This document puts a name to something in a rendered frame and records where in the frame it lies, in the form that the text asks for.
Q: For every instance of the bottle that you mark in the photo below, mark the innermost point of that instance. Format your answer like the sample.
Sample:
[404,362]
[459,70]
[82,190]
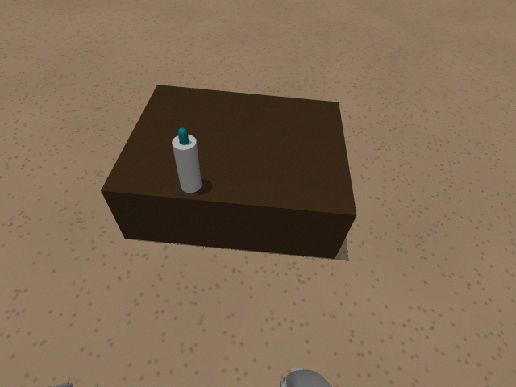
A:
[186,157]

